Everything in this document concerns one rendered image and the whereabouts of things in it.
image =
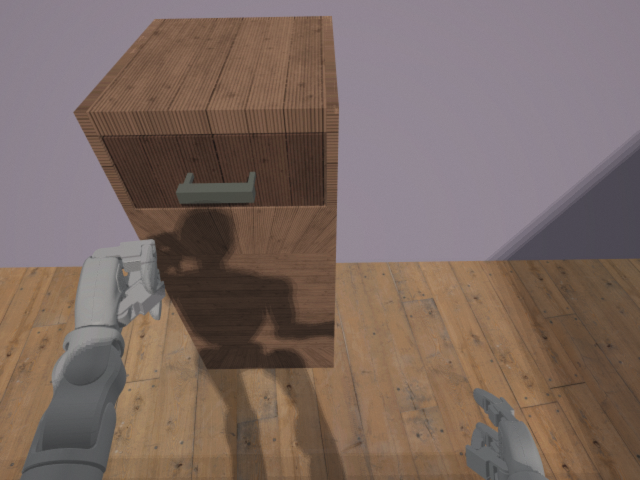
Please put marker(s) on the handle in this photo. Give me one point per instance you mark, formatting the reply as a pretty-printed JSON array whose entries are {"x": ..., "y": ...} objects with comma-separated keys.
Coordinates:
[{"x": 197, "y": 193}]

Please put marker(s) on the robot left hand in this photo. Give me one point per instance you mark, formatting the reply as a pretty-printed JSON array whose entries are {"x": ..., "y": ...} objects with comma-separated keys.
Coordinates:
[{"x": 102, "y": 285}]

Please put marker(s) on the drawer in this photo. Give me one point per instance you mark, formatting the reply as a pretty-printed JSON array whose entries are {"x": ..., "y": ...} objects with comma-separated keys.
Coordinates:
[{"x": 289, "y": 167}]

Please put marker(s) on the cabinet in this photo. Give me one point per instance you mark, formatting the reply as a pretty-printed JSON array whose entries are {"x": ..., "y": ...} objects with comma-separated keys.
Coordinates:
[{"x": 254, "y": 286}]

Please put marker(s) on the robot right hand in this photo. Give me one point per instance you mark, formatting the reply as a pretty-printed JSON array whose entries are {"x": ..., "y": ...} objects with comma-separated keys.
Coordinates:
[{"x": 510, "y": 450}]

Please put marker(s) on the robot left forearm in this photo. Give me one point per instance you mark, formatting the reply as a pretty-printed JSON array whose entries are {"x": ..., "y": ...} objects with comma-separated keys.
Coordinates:
[{"x": 74, "y": 436}]

